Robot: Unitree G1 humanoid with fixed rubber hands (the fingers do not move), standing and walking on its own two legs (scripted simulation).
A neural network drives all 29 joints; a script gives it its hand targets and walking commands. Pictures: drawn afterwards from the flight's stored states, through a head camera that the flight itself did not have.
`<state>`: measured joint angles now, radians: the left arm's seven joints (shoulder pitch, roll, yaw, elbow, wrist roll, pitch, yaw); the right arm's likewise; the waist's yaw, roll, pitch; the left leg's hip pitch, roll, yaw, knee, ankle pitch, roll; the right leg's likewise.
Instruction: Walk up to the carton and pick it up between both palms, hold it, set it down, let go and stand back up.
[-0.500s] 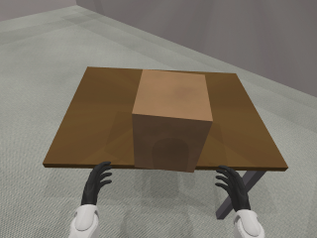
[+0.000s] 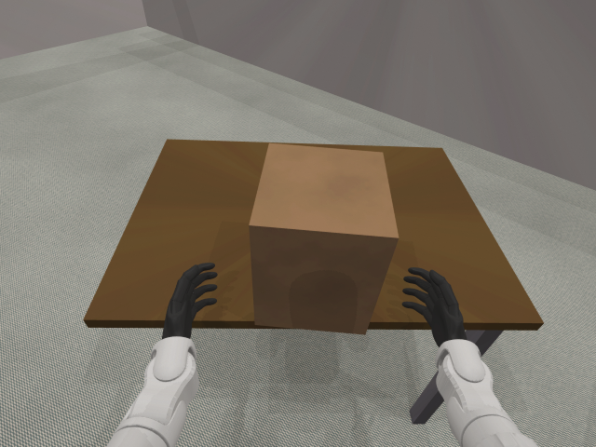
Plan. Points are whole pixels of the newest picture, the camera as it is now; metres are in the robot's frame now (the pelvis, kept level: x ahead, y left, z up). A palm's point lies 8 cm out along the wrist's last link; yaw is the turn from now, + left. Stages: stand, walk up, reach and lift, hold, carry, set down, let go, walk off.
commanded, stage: reach and lift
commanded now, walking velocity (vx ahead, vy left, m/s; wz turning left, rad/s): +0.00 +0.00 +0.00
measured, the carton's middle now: (317, 240) +0.48 -0.05 +0.01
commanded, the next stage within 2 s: none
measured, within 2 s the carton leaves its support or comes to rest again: neither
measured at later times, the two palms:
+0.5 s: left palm (178, 259) +0.37 +0.16 +0.09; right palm (451, 265) +0.36 -0.23 +0.09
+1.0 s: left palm (170, 197) +0.42 +0.17 +0.16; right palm (450, 207) +0.40 -0.22 +0.15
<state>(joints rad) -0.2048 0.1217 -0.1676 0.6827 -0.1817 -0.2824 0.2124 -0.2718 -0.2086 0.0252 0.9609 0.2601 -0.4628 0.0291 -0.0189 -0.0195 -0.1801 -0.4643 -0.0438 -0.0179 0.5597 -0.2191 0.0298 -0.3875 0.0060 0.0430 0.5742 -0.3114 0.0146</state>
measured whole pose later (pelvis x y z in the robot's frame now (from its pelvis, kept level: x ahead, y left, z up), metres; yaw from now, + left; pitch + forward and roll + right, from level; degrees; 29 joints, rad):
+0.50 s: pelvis -0.01 -0.01 +0.00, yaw -1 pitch +10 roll +0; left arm -0.55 0.19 -0.11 0.85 -0.28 -0.10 0.19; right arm -0.58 -0.27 0.04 1.01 0.30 -0.19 -0.01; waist -0.01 0.00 -0.23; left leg -0.51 -0.03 -0.03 0.50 -0.17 0.01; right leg -0.44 0.03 0.04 0.52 -0.25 0.00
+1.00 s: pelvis -0.02 -0.01 +0.00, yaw -2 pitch +15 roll -1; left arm -0.88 0.29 -0.13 0.98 -0.38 0.08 0.18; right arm -0.92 -0.30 0.04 1.13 0.31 0.00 -0.02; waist -0.01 0.02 -0.28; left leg -0.61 -0.01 -0.03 0.48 -0.13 0.01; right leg -0.54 0.04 0.05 0.48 -0.20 0.01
